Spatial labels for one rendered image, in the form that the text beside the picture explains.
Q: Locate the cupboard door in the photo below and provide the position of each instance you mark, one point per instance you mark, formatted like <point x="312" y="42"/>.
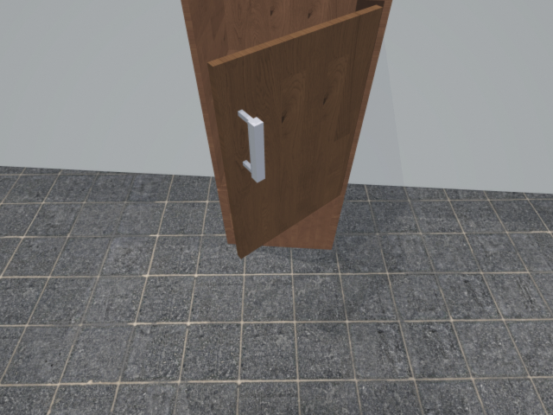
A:
<point x="307" y="88"/>

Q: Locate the handle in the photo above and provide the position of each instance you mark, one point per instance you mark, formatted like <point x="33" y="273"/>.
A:
<point x="256" y="144"/>

